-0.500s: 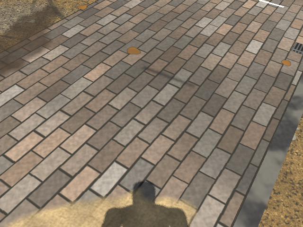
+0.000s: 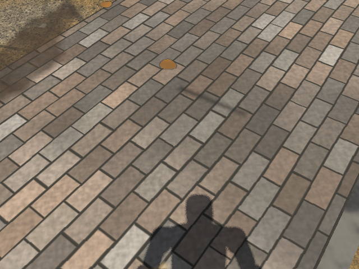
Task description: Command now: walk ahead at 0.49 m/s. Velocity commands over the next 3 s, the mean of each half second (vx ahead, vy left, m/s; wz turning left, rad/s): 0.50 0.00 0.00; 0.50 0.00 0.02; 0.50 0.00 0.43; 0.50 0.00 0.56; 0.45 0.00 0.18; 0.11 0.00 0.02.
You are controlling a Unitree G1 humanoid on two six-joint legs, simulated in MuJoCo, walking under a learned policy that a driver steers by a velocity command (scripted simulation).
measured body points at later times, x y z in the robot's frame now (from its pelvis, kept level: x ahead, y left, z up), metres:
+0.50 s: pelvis +0.29 +0.07 +0.00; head +0.32 +0.08 +0.45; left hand +0.37 +0.35 -0.14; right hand +0.38 -0.20 -0.12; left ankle +0.34 +0.15 -0.74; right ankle +0.24 -0.09 -0.65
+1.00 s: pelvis +0.58 +0.01 -0.01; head +0.61 +0.00 +0.44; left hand +0.72 +0.27 -0.12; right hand +0.60 -0.26 -0.16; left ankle +0.43 +0.15 -0.65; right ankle +0.65 -0.08 -0.74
